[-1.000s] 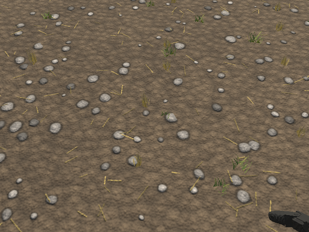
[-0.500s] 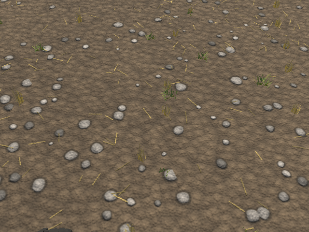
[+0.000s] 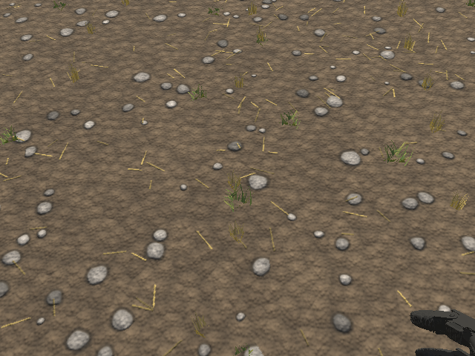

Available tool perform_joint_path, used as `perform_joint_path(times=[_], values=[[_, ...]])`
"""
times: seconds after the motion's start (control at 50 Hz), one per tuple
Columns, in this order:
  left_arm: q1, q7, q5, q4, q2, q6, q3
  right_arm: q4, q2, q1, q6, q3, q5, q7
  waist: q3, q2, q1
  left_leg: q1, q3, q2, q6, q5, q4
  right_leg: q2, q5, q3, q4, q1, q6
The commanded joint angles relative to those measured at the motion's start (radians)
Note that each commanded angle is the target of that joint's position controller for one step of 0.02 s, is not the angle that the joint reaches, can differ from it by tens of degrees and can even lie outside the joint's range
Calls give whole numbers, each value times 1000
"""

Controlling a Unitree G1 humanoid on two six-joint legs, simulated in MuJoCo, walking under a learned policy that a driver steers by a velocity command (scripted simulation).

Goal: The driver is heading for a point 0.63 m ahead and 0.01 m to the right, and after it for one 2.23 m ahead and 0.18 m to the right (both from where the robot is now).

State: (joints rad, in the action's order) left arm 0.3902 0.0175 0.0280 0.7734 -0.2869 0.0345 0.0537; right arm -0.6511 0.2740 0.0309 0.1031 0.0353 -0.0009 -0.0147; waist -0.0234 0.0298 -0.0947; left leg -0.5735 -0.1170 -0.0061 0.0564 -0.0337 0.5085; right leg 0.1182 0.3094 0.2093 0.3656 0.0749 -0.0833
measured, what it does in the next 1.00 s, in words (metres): walks ahead: left foot, then right foot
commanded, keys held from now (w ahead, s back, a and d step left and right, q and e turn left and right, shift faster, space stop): w+e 0.34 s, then w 0.14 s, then w+q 0.26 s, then q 0.26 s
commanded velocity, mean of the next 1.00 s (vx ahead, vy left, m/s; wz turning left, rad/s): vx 0.45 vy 0.00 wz -0.14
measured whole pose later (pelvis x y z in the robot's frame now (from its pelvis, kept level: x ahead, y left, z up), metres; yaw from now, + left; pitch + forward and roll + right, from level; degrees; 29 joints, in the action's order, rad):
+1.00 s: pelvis +0.51 -0.09 -0.01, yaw -6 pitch +1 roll -3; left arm 0.25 0.03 0.01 0.80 -0.28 0.05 0.08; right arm -0.75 0.27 0.12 0.02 0.05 0.00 -0.05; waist -0.06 0.04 -0.04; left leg -0.59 0.01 -0.07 0.00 0.04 0.65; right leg 0.01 0.32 -0.23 0.33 0.01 0.00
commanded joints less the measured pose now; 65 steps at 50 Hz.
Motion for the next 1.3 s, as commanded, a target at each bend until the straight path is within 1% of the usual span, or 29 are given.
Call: perform_joint_path(times=[0.02, 0.06, 0.08, 0.1, 0.12, 0.14, 0.18, 0.24, 0.38, 0.5, 0.54, 0.58, 0.6, 0.62, 0.64, 0.66, 0.68, 0.72, 0.8, 0.92, 1.0, 1.04, 1.06, 1.08, 1.1, 1.12, 1.16, 1.22, 1.3], values=[[6, 12, 1, -47, -165, -2, 48, 80, 118, -67, 30, 39, 10, -5, 13, -146, 40, 122, 12, 28, -29, 56, -52, -252, -306, 237, -7, 18, -96], [-30, 7, -4, -63, -139, -6, 42, 43, 158, 85, 38, 63, 3, 6, 90, -148, 125, 357, 30, 8, -85, 61, -111, -202, -415, 213, 136, 49, -57], [-41, 1, -18, -84, -90, -2, 24, 29, 203, 231, 39, 77, -13, 15, 231, -81, 192, 621, -87, -131, -149, 108, -69, -150, -330, 147, 375, 157, -25], [103, 0, -3, -102, -13, 7, 0, 1, 278, 334, 25, 96, -23, 17, 372, 198, 150, 976, -492, -366, -313, 245, -98, 5, 152, 3, 698, 503, 46], [123, 2, 10, -96, -91, 11, 7, -9, 213, 340, 16, 86, 5, 9, 346, 244, 152, 961, -687, -427, -335, 472, -170, -68, 280, -13, 858, 659, 60], [24, 1, 10, -95, -162, 8, 27, 3, 140, 287, 12, 67, 7, 12, 195, 122, 176, 826, -545, -375, -288, 505, -199, -113, 187, -14, 907, 698, 69], [-89, -1, -10, -123, -154, 3, 34, -5, 100, 208, 3, 51, -5, 12, 35, 36, 152, 598, -301, -286, -240, 287, -246, -170, 59, -63, 858, 666, 84], [-84, -15, 1, -137, -93, -10, 30, -30, 84, 186, 11, 46, -8, 11, 6, 87, 111, 472, -123, -230, -232, 155, -317, -217, 1, -97, 794, 597, 88], [-227, -38, -8, -190, -44, -1, 9, -93, 151, 206, 10, 62, -1, 10, -15, 21, 137, 474, 111, -213, -241, -56, -364, -225, -279, -136, 476, 600, 96], [-408, -66, -9, -258, -41, 18, -2, -177, 197, 325, -20, 66, 32, 5, -64, 18, 175, 603, 140, -264, -227, -134, -328, -176, -244, -206, 233, 551, 41], [-369, -66, -17, -258, -72, 23, 12, -197, 219, 330, -35, 67, 41, 6, -29, 51, 124, 645, 129, -272, -213, -381, -230, -137, -156, -240, 180, 445, 10], [-99, -50, -24, -180, -162, 24, 59, -204, 210, 315, -40, 54, 40, 12, 139, 48, -28, 505, 179, -200, -159, -493, 84, -117, -254, -248, 127, 5, -42], [67, -30, -45, -152, -257, 16, 84, -167, 131, 330, -28, 25, 12, 10, 306, -89, -72, 196, 207, -117, -106, -122, 433, -360, -285, 36, 169, -370, -127], [69, -28, -43, -155, -278, 14, 78, -170, 51, 428, -11, -3, 11, 1, 464, -275, -11, -37, 84, 25, -69, 632, 702, -559, -180, 444, 48, -523, -243], [48, -29, -40, -156, -182, 17, 55, -177, 170, 341, -5, 32, 43, -2, 378, -158, -51, -118, -15, -18, -74, 617, 784, -524, -124, 385, 6, -436, -202], [-11, -30, -32, -145, -154, 22, 43, -146, 178, 270, -4, 39, 57, -3, 212, -158, -25, -170, 19, -60, -78, 534, 768, -483, -166, 213, -23, -298, -163], [-73, -33, -30, -137, -123, 28, 35, -145, 156, 241, -6, 37, 45, 4, 140, -115, 11, -148, 36, -97, -73, 451, 716, -435, -200, 118, -59, -175, -137], [-151, -39, -38, -132, -74, 47, 26, -166, 127, 285, -33, 42, 34, 9, 74, -145, 79, -39, 28, -137, -60, 340, 669, -385, -243, -17, -146, -1, -118], [-216, -30, -50, -96, -80, 77, 36, -156, 71, 278, -74, 39, 25, 23, -6, -111, 132, -27, 29, -120, -20, 256, 584, -379, -595, -205, -198, 113, -121], [-192, 12, -34, -55, -140, 45, 54, -75, 46, 125, -70, 26, 6, -23, 10, -99, 83, 57, 118, -80, -32, -19, 194, -357, -681, -373, -146, 52, -85], [-221, 24, 4, -44, -168, 13, 70, -39, 107, 142, -83, 54, 0, -46, 34, -113, 118, 92, 147, -47, -91, 128, 130, -403, -749, -372, 10, -43, -50], [-232, 29, 12, -48, -152, -3, 67, -72, 167, 295, -81, 89, -2, -39, 111, -61, 193, 301, 186, 33, -145, 68, 13, -330, -759, -406, 289, -10, 9], [-169, 25, -20, -52, -128, -2, 56, -67, 262, 344, -79, 117, -2, -14, 163, 113, 198, 486, 7, -68, -202, -394, -29, -243, -451, -423, 557, 146, 89], [-63, 12, -75, -71, -35, -1, 26, -33, 332, 296, -83, 119, -12, 1, 257, 298, 84, 732, -368, -294, -401, -751, 25, -60, 408, -342, 910, 468, 167], [-70, -2, -43, -61, -89, 3, 26, 3, 286, 289, -77, 105, -18, -12, 435, 175, 136, 763, -535, -354, -481, -469, -83, -52, 417, -120, 1021, 514, 152], [-161, -4, -9, -77, -129, -1, 38, 22, 239, 228, -71, 96, -7, -18, 334, 78, 145, 689, -451, -312, -439, -255, -129, -89, 326, -105, 1014, 576, 129], [-233, 20, -30, -77, -127, -17, 42, 25, 164, 142, -79, 74, 25, -4, 165, -8, 111, 474, -327, -230, -337, 3, -175, -152, 184, -110, 871, 578, 122], [-213, 28, -38, -77, -112, -34, 44, 46, 166, 111, -93, 75, -6, 18, 144, 67, 74, 326, -259, -161, -301, 3, -205, -134, 102, -120, 736, 454, 129], [-237, 32, -37, -76, -83, -35, 34, 53, 196, 132, -106, 88, 5, 43, 169, 62, 91, 328, -262, -139, -293, 55, -192, -117, 46, -108, 578, 440, 164]])
Keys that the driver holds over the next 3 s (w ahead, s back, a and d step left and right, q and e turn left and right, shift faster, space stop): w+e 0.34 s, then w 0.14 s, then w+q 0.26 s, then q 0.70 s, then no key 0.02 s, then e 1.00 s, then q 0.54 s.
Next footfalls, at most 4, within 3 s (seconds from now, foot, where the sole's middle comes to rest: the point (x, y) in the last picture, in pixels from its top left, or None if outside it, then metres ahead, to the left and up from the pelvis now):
0.08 left None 0.22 0.13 -0.78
0.58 right None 0.44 -0.19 -0.78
1.06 left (279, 278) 0.70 0.00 -0.78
1.54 right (357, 279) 0.71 -0.23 -0.78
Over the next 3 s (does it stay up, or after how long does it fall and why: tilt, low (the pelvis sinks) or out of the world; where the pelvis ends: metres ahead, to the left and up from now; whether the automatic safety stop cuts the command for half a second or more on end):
stays up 0.66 -0.16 -0.01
